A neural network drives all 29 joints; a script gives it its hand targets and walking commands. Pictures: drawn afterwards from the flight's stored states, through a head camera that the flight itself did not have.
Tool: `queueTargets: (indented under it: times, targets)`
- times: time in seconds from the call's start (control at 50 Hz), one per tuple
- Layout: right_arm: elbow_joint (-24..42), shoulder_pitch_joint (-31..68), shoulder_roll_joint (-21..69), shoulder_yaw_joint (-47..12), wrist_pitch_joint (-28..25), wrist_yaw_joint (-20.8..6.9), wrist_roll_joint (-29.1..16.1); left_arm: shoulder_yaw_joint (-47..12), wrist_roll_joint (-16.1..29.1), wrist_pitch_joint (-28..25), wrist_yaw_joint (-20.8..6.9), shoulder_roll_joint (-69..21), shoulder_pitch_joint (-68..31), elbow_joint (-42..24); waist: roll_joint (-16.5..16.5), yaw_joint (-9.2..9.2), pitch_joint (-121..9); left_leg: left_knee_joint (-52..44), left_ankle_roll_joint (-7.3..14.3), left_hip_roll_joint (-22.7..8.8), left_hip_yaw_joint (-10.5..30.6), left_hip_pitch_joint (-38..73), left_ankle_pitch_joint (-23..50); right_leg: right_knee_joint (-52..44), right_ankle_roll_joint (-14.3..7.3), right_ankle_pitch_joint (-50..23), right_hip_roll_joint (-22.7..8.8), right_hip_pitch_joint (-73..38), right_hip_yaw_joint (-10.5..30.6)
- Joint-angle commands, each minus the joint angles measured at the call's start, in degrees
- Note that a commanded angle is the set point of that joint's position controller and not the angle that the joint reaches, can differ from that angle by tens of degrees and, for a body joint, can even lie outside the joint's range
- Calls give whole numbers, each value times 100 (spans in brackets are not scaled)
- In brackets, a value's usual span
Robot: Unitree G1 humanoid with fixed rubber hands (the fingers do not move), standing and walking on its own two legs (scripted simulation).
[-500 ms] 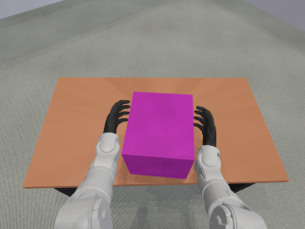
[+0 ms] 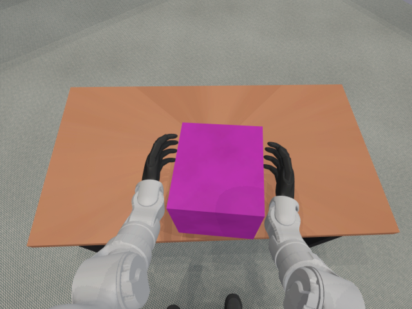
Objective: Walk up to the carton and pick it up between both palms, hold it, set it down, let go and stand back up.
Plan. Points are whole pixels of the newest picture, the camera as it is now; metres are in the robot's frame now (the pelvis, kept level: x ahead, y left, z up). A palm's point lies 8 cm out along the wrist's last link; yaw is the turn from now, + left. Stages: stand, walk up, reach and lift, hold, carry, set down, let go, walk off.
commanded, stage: set down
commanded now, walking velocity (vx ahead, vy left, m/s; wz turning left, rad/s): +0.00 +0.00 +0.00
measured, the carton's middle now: (218, 182) +0.38 -0.03 -0.08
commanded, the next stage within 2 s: none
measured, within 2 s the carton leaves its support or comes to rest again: rests again in 0.66 s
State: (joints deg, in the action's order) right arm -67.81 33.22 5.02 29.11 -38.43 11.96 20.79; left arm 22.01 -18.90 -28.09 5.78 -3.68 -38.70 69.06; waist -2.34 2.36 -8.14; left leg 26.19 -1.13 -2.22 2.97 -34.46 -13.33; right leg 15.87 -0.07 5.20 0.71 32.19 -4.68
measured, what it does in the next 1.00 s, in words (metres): lowers itself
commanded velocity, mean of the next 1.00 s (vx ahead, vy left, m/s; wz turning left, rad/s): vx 0.00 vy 0.00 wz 0.00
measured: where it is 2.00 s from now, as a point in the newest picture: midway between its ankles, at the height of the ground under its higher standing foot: outside the picture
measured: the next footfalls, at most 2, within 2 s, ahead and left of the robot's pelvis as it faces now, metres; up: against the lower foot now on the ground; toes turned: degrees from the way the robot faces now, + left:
none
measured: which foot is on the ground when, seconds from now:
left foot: down 0.00-1.00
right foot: down 0.00-1.00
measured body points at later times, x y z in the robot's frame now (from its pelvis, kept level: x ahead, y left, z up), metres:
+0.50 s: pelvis -0.02 +0.00 -0.03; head +0.14 +0.00 +0.39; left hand +0.40 +0.09 -0.08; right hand +0.35 -0.18 -0.09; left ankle -0.03 +0.12 -0.74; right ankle +0.00 -0.12 -0.74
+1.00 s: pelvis -0.05 +0.01 -0.06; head +0.09 +0.00 +0.37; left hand +0.39 +0.09 -0.08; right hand +0.34 -0.18 -0.09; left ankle -0.03 +0.12 -0.74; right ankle +0.00 -0.12 -0.74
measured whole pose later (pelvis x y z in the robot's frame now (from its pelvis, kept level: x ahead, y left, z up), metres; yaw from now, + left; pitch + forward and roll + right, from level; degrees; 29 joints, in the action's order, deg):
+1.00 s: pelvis -0.05 +0.01 -0.06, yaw -3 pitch +28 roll -3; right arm -77.5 45.0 2.9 39.2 -38.9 10.8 25.7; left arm 22.8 -12.1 -38.5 7.6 2.3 -54.3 91.5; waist -3.9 3.4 -11.9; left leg 54.8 -0.1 -2.0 1.0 -59.5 -23.4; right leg 48.9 0.5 16.5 -0.1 60.5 -2.3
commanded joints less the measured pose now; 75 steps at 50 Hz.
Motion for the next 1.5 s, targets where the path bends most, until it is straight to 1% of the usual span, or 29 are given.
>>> queueTargets:
  times: [0.0, 0.06, 0.12, 0.14, 0.18, 0.2, 0.24, 0.26, 0.28, 0.3, 0.36, 0.46, 0.5, 0.52, 0.56, 0.58, 0.7, 0.74, 0.8, 0.84, 0.92, 1.0, 1.06, 1.1, 1.14, 1.2, 1.28, 1.38, 1.48]
  targets:
    - [-157, 3119, 3730, -1845, -315, -839, 846, -1717, -555, -600, -673, -3638, -3108, -42, -213, 180, -3832, 297, -356, 180, -395, 1202, 2890, 732, -143, -3005, 140, -2450, -174]
    - [-369, 3005, 3734, -1800, -366, -831, 910, -1720, -568, -690, -649, -3677, -3100, 59, -201, 281, -4025, 407, -372, 147, -366, 1145, 3020, 864, -135, -3161, 163, -2336, -204]
    - [-378, 3126, 3776, -1798, -400, -850, 937, -1612, -558, -780, -647, -3606, -3207, 289, -135, 245, -4194, 493, -299, 199, -399, 830, 2754, 996, -104, -3169, 116, -2311, -147]
    - [-426, 3076, 3781, -1743, -413, -856, 959, -1674, -551, -819, -634, -3637, -3256, 240, -215, 306, -4272, 501, -343, 183, -368, 842, 2754, 1026, -107, -3118, 133, -2248, -176]
    - [-394, 3197, 3761, -1732, -429, -873, 1018, -1653, -496, -876, -636, -3639, -3303, 420, -111, 324, -4340, 588, -298, 190, -380, 669, 2550, 1091, -99, -2961, 128, -2095, -158]
    - [-421, 3246, 3793, -1736, -420, -887, 1014, -1564, -529, -901, -640, -3576, -3342, 533, -144, 250, -4304, 641, -272, 206, -390, 527, 2419, 1152, -110, -2880, 95, -2060, -123]
    - [-513, 3189, 3829, -1762, -422, -890, 1058, -1524, -512, -967, -651, -3551, -3359, 629, -91, 292, -4335, 681, -225, 221, -404, 353, 2274, 1267, -73, -2896, 89, -2080, -118]
    - [-524, 3189, 3855, -1787, -415, -902, 1043, -1443, -551, -1003, -643, -3501, -3387, 663, -135, 205, -4304, 714, -201, 229, -409, 187, 2158, 1354, -75, -2825, 67, -2095, -96]
    - [-597, 3242, 3836, -1691, -389, -904, 1103, -1418, -530, -1002, -656, -3476, -3437, 800, -22, 300, -4271, 724, -173, 218, -420, 63, 1981, 1399, -51, -2752, 67, -2025, -95]
    - [-628, 3206, 3858, -1744, -418, -913, 1083, -1398, -537, -1033, -643, -3465, -3385, 798, -88, 223, -4356, 816, -181, 215, -427, 47, 2143, 1512, -53, -2888, 71, -2000, -109]
    - [-692, 3327, 3767, -1687, -474, -949, 1132, -1467, -507, -1117, -582, -3501, -3520, 889, -246, 221, -4690, 1081, -262, 181, -430, 156, 2326, 1685, -95, -2789, 172, -1535, -165]
    - [-1035, 3462, 3630, -1590, -418, -973, 1117, -1402, -415, -1107, -580, -3314, -3486, 1465, -127, 232, -4349, 1436, -182, 176, -438, -192, 1785, 1942, -114, -2031, 183, -959, -154]
    - [-1157, 3506, 3595, -1537, -408, -989, 1135, -1291, -376, -1129, -582, -3252, -3553, 1590, -171, 146, -4366, 1518, -160, 177, -468, -262, 1595, 2080, -110, -1825, 183, -757, -164]
    - [-1308, 3518, 3568, -1398, -339, -988, 1199, -1232, -360, -1126, -589, -3192, -3727, 1618, -155, 211, -4223, 1515, -161, 181, -473, -278, 1386, 2106, -116, -1523, 178, -619, -170]
    - [-1313, 3690, 3556, -1276, -310, -1008, 1246, -1171, -309, -1123, -576, -3143, -3835, 1723, -225, 164, -4134, 1616, -135, 202, -498, -478, 1115, 2186, -145, -1130, 154, -442, -125]
    - [-1365, 3701, 3542, -1215, -276, -993, 1281, -1137, -253, -1108, -598, -3103, -3878, 1812, -128, 246, -4085, 1699, -104, 194, -498, -523, 1017, 2274, -124, -1053, 152, -355, -102]
    - [-1560, 4025, 3496, -992, -202, -1008, 1271, -1029, -168, -1081, -583, -3009, -4199, 2024, -268, 191, -4081, 2029, -187, 177, -494, -472, 948, 2549, -170, -606, 222, 171, -195]
    - [-1653, 4011, 3502, -967, -163, -1031, 1226, -923, -178, -1083, -558, -2865, -4175, 2122, -330, 94, -3903, 2095, -203, 180, -509, -472, 974, 2616, -189, -538, 217, 246, -195]
    - [-1632, 4080, 3407, -843, -111, -1042, 1258, -938, -121, -1077, -576, -2794, -4299, 2153, -378, 141, -3936, 2133, -195, 186, -518, -641, 554, 2673, -199, -91, 170, 420, -150]
    - [-1804, 4054, 3406, -752, -36, -1028, 1288, -927, -109, -1042, -595, -2699, -4385, 2258, -316, 254, -3704, 2166, -182, 190, -531, -742, 340, 2705, -202, 70, 154, 535, -143]
    - [-1692, 4121, 3370, -546, 76, -1070, 1441, -743, -142, -967, -617, -2561, -4544, 2220, -210, 220, -3578, 2013, -76, 190, -558, -945, -269, 2701, -155, 662, 116, 590, -131]
    - [-1703, 4041, 3336, -469, 86, -1108, 1506, -663, -175, -973, -600, -2450, -4393, 2393, -287, 140, -3575, 2128, -92, 181, -559, -1029, -177, 2800, -212, 654, 120, 649, -109]
    - [-1712, 4087, 3349, -354, 109, -1091, 1540, -654, -224, -948, -606, -2436, -4567, 2216, -289, 278, -3580, 2160, -106, 180, -535, -990, -188, 2818, -192, 681, 98, 679, -97]
    - [-1703, 4035, 3364, -352, 100, -1125, 1575, -578, -282, -922, -591, -2388, -4466, 2274, -303, 195, -3496, 2164, -93, 191, -541, -993, -85, 2824, -199, 583, 86, 689, -98]
    - [-1575, 4044, 3402, -365, 119, -1126, 1605, -504, -272, -933, -597, -2296, -4431, 2254, -83, 201, -3593, 2176, -10, 221, -573, -1254, -249, 2854, -166, 604, 52, 542, -28]
    - [-1532, 4135, 3376, -236, 138, -1150, 1628, -493, -306, -952, -591, -2308, -4596, 2154, -277, 228, -3524, 2092, -56, 190, -543, -1251, -455, 2843, -213, 843, 36, 563, -36]
    - [-1520, 3970, 3353, -144, 177, -1146, 1729, -438, -434, -861, -606, -2274, -4448, 2211, -334, 302, -3348, 2088, -66, 173, -507, -1061, -390, 2808, -205, 801, 39, 748, -73]
    - [-1358, 3959, 3469, -10, 247, -1135, 1881, -159, -524, -763, -626, -2072, -4431, 2130, -79, 275, -3135, 2023, 81, 232, -553, -1624, -866, 2816, -154, 1096, -85, 471, 97]
    - [-1402, 3801, 3473, -17, 271, -1156, 1833, -124, -699, -672, -585, -2092, -4303, 2049, -328, 242, -3199, 1988, 30, 170, -486, -1350, -683, 2814, -203, 935, -38, 634, 20]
